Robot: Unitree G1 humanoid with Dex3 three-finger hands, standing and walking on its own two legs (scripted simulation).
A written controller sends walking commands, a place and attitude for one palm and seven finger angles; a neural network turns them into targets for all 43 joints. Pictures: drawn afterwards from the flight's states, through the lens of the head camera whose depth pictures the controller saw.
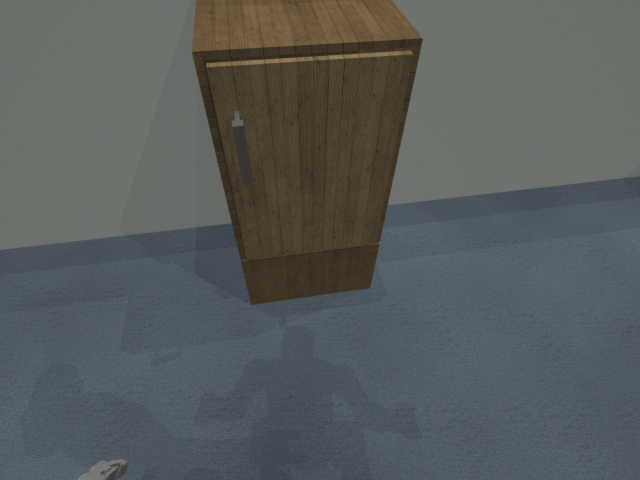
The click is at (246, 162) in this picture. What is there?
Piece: cupboard door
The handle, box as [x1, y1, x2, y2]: [232, 111, 252, 185]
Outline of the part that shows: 234,111 235,119 232,121 232,128 243,185 252,184 242,120 239,119 239,112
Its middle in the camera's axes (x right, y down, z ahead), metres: -0.17 -0.19 +0.84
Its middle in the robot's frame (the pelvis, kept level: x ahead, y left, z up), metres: +0.75 +0.21 -0.04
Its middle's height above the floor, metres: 0.73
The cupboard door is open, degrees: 0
